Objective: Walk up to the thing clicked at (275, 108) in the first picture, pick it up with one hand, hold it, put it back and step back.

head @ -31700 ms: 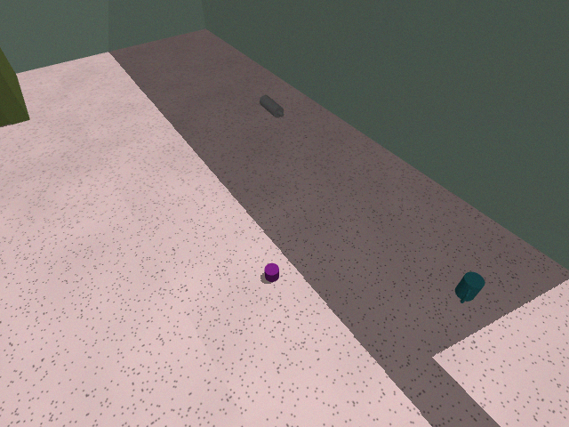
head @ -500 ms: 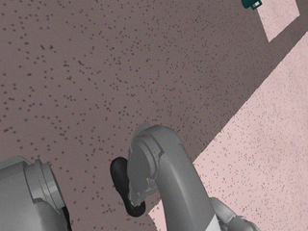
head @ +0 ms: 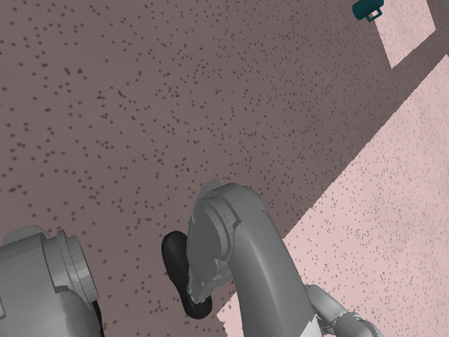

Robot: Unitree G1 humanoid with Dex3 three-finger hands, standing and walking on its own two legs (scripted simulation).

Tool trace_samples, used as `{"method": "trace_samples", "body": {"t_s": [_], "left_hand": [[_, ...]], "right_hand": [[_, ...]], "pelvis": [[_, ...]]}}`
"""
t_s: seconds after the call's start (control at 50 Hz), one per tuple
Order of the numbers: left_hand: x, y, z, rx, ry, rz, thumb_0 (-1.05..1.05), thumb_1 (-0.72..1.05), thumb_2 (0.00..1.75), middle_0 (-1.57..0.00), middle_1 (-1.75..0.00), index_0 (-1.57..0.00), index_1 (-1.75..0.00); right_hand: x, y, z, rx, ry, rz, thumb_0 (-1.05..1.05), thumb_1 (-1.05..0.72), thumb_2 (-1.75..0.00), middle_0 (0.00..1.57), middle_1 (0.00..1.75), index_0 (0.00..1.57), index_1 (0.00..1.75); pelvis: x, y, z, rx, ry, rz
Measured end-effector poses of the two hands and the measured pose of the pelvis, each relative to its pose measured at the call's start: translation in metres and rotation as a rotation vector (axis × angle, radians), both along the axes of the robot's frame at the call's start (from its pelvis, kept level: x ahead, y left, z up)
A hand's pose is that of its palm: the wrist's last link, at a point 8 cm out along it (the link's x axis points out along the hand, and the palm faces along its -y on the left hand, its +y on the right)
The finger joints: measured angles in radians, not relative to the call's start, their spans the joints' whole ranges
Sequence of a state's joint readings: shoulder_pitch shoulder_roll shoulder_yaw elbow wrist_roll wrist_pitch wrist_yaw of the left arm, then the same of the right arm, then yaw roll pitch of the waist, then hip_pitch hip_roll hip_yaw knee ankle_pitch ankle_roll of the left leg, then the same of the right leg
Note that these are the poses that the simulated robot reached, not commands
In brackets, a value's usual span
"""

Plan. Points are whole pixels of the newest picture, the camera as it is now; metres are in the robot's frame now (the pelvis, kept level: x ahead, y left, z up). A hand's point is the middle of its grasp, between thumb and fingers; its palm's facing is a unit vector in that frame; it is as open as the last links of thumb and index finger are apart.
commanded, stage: close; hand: left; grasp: from above
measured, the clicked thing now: out of the picture +0.43 +0.42 -0.26
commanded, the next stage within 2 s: settle in 0.18 s
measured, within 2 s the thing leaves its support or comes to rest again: leaves its support in 0.56 s
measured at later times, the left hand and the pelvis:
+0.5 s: hand out of the picture +0.40 +0.43 -0.23, palm faces -0.36 -0.25 -0.90, open 10.5 cm; pelvis +0.00 +0.00 +0.00, yaw +0 degrees
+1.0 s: hand out of the picture +0.40 +0.45 -0.15, palm faces -0.39 -0.20 -0.90, open 10.5 cm; pelvis +0.00 +0.00 +0.02, yaw +3 degrees
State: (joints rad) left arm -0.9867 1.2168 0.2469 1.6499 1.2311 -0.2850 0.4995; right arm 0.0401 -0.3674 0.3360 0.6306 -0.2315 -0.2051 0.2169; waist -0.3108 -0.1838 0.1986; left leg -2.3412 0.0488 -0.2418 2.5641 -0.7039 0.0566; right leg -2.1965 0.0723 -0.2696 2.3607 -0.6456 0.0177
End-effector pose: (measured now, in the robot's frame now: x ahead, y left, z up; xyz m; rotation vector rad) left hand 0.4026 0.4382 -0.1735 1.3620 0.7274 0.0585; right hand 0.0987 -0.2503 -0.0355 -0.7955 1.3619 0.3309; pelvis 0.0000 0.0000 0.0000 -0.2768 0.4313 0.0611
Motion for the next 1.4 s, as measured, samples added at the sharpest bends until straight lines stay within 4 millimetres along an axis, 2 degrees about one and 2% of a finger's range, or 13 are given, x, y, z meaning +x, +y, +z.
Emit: {"method": "trace_samples", "body": {"t_s": [0.3, 0.56, 0.66, 0.76, 0.94, 1.16, 1.3, 1.4], "left_hand": [[0.001, -0.001, 0.001, -0.004, 0.013, 0.002, 0.0, 0.04, 0.45, -0.54, -0.63, -0.58, -0.6], [0.004, -0.001, 0.006, -0.01, -0.018, -0.005, 0.0, -0.01, 0.47, -0.58, -0.66, -0.62, -0.62], [0.006, 0.002, 0.021, 0.007, -0.058, -0.002, 0.0, -0.02, 0.47, -0.59, -0.66, -0.62, -0.62], [0.007, 0.008, 0.045, 0.033, -0.074, 0.001, 0.0, -0.02, 0.47, -0.59, -0.66, -0.62, -0.62], [0.0, 0.016, 0.079, 0.058, 0.001, 0.019, 0.0, -0.01, 0.47, -0.57, -0.66, -0.61, -0.63], [-0.001, 0.002, 0.098, 0.02, 0.006, -0.033, 0.0, -0.01, 0.46, -0.6, -0.64, -0.64, -0.6], [0.006, 0.002, 0.118, 0.031, -0.03, -0.035, 0.0, -0.02, 0.47, -0.61, -0.62, -0.65, -0.58], [0.003, 0.002, 0.133, 0.035, -0.001, -0.035, 0.0, -0.03, 0.48, -0.61, -0.61, -0.65, -0.57]], "right_hand": [[-0.014, 0.001, -0.003, 0.006, 0.031, -0.024, 0.0, -0.89, -0.89, 0.21, 0.3, 0.2, 0.3], [-0.008, 0.001, -0.001, 0.01, 0.019, -0.025, 0.0, -0.9, -0.9, 0.21, 0.3, 0.21, 0.3], [-0.002, -0.003, -0.001, 0.009, -0.002, -0.037, 0.0, -0.9, -0.9, 0.21, 0.3, 0.21, 0.3], [0.007, -0.004, -0.004, 0.028, -0.034, -0.061, 0.0, -0.9, -0.9, 0.21, 0.3, 0.2, 0.3], [0.02, -0.002, -0.012, 0.087, -0.075, -0.108, 0.0, -0.9, -0.9, 0.21, 0.3, 0.2, 0.3], [0.017, -0.006, -0.018, 0.086, -0.038, -0.175, 0.0, -0.9, -0.9, 0.21, 0.3, 0.2, 0.3], [0.015, -0.01, -0.016, 0.067, -0.049, -0.222, 0.0, -0.91, -0.9, 0.21, 0.3, 0.2, 0.3], [0.012, -0.01, -0.012, 0.063, -0.051, -0.266, 0.0, -0.91, -0.9, 0.21, 0.3, 0.2, 0.3]], "pelvis": [[0.0, 0.0, 0.0, 0.004, -0.002, -0.002], [0.001, -0.001, 0.001, 0.004, 0.007, 0.002], [0.002, -0.001, 0.002, 0.005, 0.02, 0.005], [0.003, 0.0, 0.005, 0.01, 0.042, 0.012], [0.002, -0.001, 0.013, 0.033, 0.081, 0.031], [0.003, -0.005, 0.023, 0.058, 0.115, 0.047], [0.003, -0.006, 0.027, 0.063, 0.127, 0.051], [0.003, -0.004, 0.036, 0.067, 0.145, 0.055]]}}
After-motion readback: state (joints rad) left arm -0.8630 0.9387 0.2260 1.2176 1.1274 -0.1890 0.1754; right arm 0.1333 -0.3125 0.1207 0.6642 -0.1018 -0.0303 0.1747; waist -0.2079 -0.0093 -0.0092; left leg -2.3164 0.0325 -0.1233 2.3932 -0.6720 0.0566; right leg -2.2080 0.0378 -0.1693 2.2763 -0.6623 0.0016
